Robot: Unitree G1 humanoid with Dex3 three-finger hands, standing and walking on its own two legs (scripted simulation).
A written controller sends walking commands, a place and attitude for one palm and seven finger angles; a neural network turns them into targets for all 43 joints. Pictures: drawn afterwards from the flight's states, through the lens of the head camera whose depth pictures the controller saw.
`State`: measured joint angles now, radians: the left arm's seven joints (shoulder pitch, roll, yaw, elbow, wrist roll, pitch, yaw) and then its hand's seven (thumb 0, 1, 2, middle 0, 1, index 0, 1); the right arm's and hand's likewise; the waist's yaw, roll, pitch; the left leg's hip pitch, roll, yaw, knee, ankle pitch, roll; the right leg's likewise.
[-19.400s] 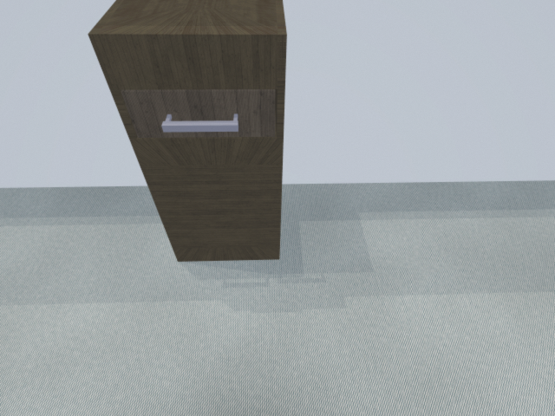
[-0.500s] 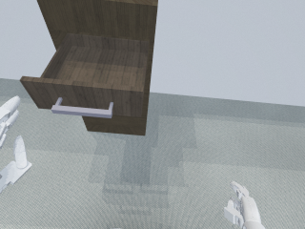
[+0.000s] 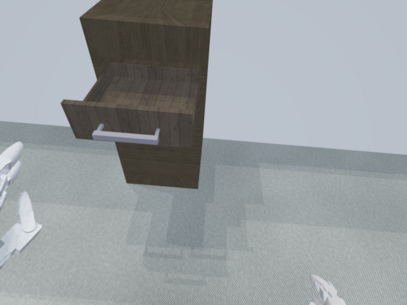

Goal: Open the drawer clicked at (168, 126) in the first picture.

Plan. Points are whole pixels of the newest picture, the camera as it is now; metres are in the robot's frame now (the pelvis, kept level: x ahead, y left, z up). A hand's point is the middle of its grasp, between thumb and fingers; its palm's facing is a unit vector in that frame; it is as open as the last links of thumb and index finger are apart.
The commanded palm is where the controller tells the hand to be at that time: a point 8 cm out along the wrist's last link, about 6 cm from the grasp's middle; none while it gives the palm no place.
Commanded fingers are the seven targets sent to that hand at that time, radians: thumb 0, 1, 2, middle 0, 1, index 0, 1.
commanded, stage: stop stepping back and stand still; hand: left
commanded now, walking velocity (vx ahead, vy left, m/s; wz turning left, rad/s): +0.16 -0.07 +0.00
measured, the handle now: (127, 133) +0.60 +0.24 -0.04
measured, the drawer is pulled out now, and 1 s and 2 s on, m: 0.30 0.30 0.30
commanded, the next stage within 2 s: let the arm hang, fingers relaxed in 0.18 s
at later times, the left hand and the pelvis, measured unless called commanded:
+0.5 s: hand out of the picture +0.11 +0.18 -0.14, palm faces +0.05 -0.97 -0.25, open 7.4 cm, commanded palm none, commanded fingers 0.00 0.90 0.90 -0.20 -0.30 -0.20 -0.30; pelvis -0.02 -0.02 -0.01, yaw +2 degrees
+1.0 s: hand out of the picture -0.04 +0.18 -0.17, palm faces +0.07 -0.97 -0.21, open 7.4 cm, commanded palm none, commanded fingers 0.00 0.90 0.90 -0.20 -0.30 -0.20 -0.30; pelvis -0.01 +0.00 +0.01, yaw +1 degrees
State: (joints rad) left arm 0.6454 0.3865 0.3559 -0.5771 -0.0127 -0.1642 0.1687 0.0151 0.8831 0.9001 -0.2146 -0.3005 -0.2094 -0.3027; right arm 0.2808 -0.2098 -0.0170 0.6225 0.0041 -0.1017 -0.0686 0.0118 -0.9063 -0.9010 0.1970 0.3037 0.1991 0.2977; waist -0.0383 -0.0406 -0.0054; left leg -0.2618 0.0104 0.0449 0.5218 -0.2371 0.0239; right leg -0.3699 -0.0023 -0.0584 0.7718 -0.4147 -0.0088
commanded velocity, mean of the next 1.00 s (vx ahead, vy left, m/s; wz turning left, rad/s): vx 0.01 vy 0.00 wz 0.00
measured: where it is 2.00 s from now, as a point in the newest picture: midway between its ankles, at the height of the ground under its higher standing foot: outside the picture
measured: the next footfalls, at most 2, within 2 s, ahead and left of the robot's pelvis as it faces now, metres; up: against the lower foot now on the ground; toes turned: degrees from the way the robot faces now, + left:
none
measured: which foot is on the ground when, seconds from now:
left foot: down 0.00-1.00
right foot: down 0.00-1.00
